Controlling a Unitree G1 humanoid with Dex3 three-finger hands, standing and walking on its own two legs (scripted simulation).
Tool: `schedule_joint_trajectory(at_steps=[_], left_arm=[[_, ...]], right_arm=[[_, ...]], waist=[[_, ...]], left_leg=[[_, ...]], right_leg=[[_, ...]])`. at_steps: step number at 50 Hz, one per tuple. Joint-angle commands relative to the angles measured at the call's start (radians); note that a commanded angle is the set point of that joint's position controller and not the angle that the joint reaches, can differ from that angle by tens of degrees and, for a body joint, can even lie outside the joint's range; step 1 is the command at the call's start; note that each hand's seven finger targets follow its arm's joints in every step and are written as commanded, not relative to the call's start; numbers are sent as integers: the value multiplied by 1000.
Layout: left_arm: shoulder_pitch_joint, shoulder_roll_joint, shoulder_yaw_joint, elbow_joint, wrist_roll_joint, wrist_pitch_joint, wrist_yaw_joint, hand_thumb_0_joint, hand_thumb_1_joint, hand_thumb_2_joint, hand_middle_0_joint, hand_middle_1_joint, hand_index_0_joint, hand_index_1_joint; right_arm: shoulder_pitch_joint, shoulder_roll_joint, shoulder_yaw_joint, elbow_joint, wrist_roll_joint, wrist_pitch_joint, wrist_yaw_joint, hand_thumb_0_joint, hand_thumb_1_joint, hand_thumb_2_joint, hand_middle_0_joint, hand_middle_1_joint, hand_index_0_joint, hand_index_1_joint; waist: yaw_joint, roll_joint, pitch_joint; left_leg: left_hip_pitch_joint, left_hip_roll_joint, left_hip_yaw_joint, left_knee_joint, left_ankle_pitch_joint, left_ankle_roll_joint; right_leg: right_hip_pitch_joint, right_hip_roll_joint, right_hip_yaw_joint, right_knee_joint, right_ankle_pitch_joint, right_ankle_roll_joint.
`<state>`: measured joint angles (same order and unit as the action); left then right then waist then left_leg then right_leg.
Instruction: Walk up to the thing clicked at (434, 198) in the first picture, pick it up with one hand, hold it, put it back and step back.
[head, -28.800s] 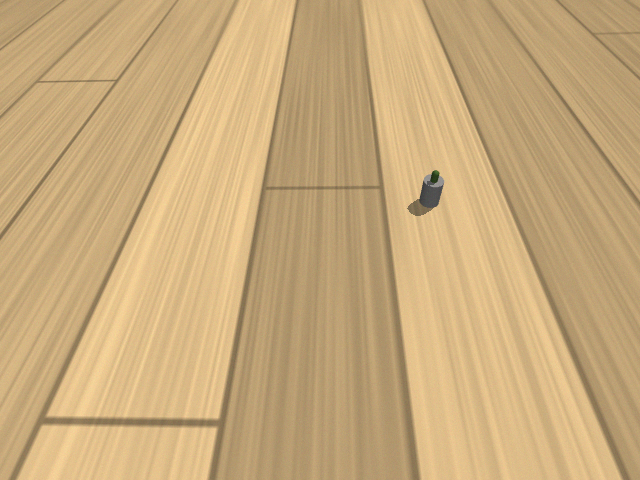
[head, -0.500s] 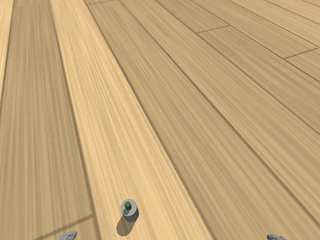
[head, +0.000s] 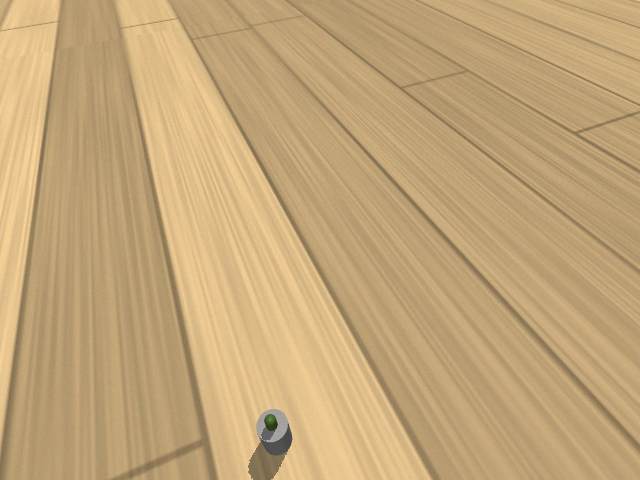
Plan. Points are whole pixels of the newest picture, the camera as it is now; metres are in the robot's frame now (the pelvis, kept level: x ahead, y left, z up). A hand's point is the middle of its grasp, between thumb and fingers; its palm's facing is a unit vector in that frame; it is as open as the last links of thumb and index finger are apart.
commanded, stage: stand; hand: left
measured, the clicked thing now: (273, 429) +0.41 +0.20 -0.69
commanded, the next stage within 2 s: step back in 1.42 s
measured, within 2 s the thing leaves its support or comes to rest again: neither
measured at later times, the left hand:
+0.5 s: hand out of the picture +0.06 +0.24 -0.16, palm faces -0.03 -0.94 -0.34, open 7.4 cm
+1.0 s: hand out of the picture +0.10 +0.24 -0.15, palm faces -0.03 -0.94 -0.34, open 7.4 cm
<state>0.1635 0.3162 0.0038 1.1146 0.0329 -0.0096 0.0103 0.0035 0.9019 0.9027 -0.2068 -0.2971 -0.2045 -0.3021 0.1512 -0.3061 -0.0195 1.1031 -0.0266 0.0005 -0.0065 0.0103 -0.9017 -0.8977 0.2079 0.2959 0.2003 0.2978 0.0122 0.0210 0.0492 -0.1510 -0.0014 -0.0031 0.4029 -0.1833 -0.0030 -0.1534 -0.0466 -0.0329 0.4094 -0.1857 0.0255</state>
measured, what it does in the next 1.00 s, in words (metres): stands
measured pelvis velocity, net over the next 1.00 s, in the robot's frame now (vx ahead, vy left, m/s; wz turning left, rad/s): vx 0.03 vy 0.00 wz -0.02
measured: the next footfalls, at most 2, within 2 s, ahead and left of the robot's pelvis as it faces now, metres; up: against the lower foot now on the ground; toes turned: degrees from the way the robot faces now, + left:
none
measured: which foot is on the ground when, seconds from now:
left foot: down 0.00-1.00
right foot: down 0.00-1.00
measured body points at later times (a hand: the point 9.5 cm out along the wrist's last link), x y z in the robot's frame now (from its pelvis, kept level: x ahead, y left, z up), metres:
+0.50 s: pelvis +0.00 -0.01 +0.00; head +0.00 -0.01 +0.45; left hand +0.06 +0.29 -0.13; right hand +0.05 -0.30 -0.14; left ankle +0.03 +0.12 -0.74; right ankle +0.03 -0.13 -0.74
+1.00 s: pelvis +0.03 +0.00 +0.01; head +0.04 -0.01 +0.45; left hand +0.10 +0.29 -0.13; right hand +0.09 -0.30 -0.14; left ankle +0.03 +0.12 -0.74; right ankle +0.03 -0.13 -0.74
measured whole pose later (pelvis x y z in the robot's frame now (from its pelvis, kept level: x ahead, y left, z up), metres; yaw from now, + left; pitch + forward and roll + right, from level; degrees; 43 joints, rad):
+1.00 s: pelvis +0.03 +0.00 +0.01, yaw -1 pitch -2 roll +0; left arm 0.10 0.32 0.01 1.17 0.02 -0.01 0.00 0.00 0.90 0.90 -0.21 -0.30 -0.20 -0.30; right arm 0.11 -0.34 -0.01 1.15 -0.02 -0.01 -0.01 0.01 -0.90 -0.90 0.21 0.30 0.20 0.30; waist 0.00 0.02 0.05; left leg -0.11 0.02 0.01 0.33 -0.18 -0.01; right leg -0.12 -0.03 -0.02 0.32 -0.18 0.02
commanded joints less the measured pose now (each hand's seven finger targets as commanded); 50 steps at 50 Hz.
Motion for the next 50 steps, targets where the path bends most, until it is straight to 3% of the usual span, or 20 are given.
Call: schedule_joint_trajectory(at_steps=[1,6,16,20,24,27,35,39,50], left_arm=[[-52,206,36,-38,-3,-21,16,0,900,900,-200,-300,-200,-301],[-60,219,37,-23,-8,-25,16,0,900,900,-200,-300,-200,-301],[-71,222,35,3,-11,-25,14,0,900,900,-200,-300,-200,-301],[-65,217,34,8,-13,-21,11,0,900,900,-200,-300,-200,-301],[-71,219,35,9,-13,-20,7,0,900,900,-200,-300,-200,-301],[-83,218,35,3,-13,-24,7,0,900,900,-200,-300,-200,-301],[-82,216,35,5,-17,-20,4,0,900,900,-200,-300,-200,-301],[-93,216,37,2,-16,-23,7,0,900,900,-200,-300,-200,-301],[-94,219,39,1,-20,-21,7,0,900,900,-200,-300,-200,-300]], right_arm=[[-46,-203,-40,-46,0,-16,-8,0,-900,-900,200,300,200,300],[-50,-195,-34,-34,3,-19,-5,0,-900,-900,200,300,200,300],[-45,-211,-25,-16,5,-20,-6,0,-900,-900,200,300,200,300],[-41,-223,-24,-11,7,-18,-7,0,-900,-900,200,300,200,300],[-44,-220,-19,-11,7,-20,-6,0,-900,-900,200,300,200,300],[-44,-220,-20,-12,8,-23,-7,0,-900,-900,200,300,200,300],[-52,-226,-19,-6,9,-27,-9,0,-900,-900,200,300,200,300],[-56,-226,-19,-7,11,-30,-10,0,-900,-900,200,300,200,300],[-70,-233,-18,-3,11,-29,-11,0,-900,-900,200,300,200,300]], waist=[[-1,-33,8],[-4,-29,-20],[-6,-19,-20],[-5,-4,-1],[-2,-11,-11],[-8,-20,-33],[-6,-15,-38],[-11,-28,-68],[-8,-16,-73]], left_leg=[[-59,93,-111,-128,-112,21],[-24,97,-103,-119,-49,22],[-18,107,-95,-126,-15,23],[-42,108,-99,-139,-73,21],[-36,110,-100,-144,-65,19],[-25,116,-95,-132,-14,22],[-12,117,-93,-143,8,16],[24,125,-88,-133,106,19],[47,130,-78,-130,157,15]], right_leg=[[-13,-72,97,-119,-109,-34],[-5,-84,108,-133,-67,-36],[13,-86,109,-138,-19,-36],[12,-78,105,-139,-50,-35],[16,-78,105,-133,-45,-37],[32,-86,110,-136,6,-38],[38,-83,103,-132,31,-37],[58,-89,98,-120,126,-36],[77,-91,94,-123,177,-32]])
